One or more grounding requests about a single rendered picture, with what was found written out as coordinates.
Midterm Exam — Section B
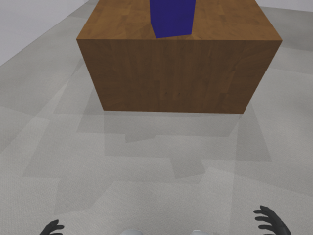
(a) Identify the robot left hand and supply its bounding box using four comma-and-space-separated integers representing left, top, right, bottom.
40, 220, 64, 235

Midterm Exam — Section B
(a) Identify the carton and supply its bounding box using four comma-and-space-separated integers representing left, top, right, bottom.
150, 0, 196, 38

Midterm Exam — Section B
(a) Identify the pedestal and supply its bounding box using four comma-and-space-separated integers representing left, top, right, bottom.
76, 0, 283, 114

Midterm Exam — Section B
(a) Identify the robot right hand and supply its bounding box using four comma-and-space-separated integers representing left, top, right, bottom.
253, 205, 291, 235

